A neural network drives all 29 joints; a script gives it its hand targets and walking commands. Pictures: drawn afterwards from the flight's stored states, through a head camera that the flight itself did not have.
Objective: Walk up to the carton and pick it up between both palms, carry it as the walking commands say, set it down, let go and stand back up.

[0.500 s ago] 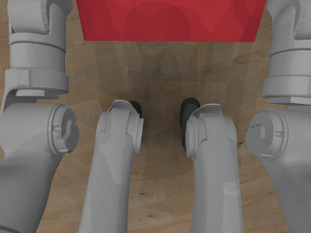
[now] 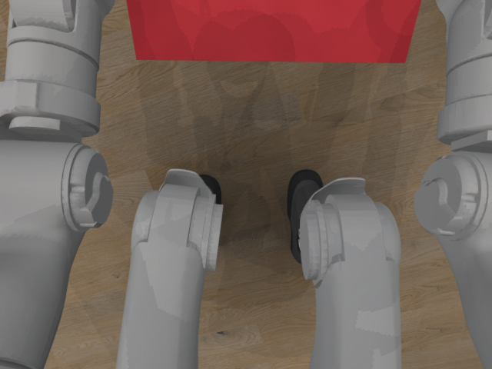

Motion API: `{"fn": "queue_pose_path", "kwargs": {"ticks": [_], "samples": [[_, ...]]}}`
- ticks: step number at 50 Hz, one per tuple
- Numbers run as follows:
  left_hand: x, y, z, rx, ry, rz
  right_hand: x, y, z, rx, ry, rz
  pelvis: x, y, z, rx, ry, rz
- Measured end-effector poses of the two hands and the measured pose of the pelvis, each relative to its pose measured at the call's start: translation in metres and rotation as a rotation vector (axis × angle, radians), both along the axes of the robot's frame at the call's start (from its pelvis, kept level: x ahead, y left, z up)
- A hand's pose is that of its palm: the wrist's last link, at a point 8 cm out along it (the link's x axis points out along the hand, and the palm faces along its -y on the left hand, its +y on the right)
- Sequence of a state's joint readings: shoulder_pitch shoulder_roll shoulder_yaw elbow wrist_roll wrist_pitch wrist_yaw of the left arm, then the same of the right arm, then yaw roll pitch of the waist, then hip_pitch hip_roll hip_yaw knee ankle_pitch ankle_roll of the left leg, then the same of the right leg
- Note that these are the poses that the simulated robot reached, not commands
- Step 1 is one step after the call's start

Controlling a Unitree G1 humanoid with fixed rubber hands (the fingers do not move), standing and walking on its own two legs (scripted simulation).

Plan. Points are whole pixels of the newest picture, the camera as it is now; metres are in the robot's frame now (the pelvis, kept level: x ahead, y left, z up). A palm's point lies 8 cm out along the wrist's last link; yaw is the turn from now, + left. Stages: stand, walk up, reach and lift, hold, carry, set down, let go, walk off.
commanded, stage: set down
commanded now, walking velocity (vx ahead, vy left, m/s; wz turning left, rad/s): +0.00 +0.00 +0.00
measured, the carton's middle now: out of the picture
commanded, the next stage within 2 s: none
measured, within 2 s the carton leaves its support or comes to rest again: rests again in 1.00 s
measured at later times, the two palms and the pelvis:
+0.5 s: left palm out of the picture +0.58 +0.17 -0.18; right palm out of the picture +0.59 -0.20 -0.17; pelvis +0.02 -0.01 -0.02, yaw +1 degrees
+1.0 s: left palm out of the picture +0.59 +0.18 -0.19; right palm out of the picture +0.59 -0.20 -0.19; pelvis +0.03 -0.01 -0.03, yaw +1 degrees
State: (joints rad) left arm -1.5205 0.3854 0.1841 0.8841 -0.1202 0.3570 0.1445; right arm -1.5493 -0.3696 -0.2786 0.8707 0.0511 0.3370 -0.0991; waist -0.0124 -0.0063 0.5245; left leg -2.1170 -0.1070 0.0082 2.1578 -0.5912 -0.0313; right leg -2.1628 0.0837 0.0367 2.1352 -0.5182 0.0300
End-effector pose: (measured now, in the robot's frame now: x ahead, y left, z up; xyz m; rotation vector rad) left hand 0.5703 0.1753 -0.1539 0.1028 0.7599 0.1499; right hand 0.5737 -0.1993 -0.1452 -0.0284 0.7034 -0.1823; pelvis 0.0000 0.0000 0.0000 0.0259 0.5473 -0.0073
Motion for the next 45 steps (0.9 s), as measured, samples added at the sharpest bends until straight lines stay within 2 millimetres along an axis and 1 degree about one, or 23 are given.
{"fn": "queue_pose_path", "kwargs": {"ticks": [6, 11, 18, 31, 45], "samples": [[0.001, 0.002, -0.017, -0.017, 0.012, 0.004, 0.004, 0.001, -0.016, -0.003, 0.015, 0.005, 0.008, -0.003, -0.008, -0.002, 0.004, 0.007], [0.007, 0.0, -0.022, -0.042, 0.002, -0.014, 0.008, -0.003, -0.025, -0.02, 0.033, -0.001, 0.013, -0.004, -0.013, -0.005, 0.006, 0.008], [0.01, -0.003, -0.026, -0.046, -0.008, -0.008, 0.012, -0.004, -0.028, -0.016, 0.03, 0.006, 0.016, -0.005, -0.019, -0.006, -0.003, 0.009], [0.012, -0.002, -0.029, -0.066, -0.015, -0.008, 0.014, -0.005, -0.03, -0.001, 0.029, 0.018, 0.016, -0.007, -0.022, -0.005, -0.004, 0.013], [0.017, 0.0, -0.036, -0.085, -0.026, -0.011, 0.019, -0.006, -0.038, 0.018, 0.018, 0.015, 0.023, -0.007, -0.027, -0.008, 0.017, 0.017]]}}
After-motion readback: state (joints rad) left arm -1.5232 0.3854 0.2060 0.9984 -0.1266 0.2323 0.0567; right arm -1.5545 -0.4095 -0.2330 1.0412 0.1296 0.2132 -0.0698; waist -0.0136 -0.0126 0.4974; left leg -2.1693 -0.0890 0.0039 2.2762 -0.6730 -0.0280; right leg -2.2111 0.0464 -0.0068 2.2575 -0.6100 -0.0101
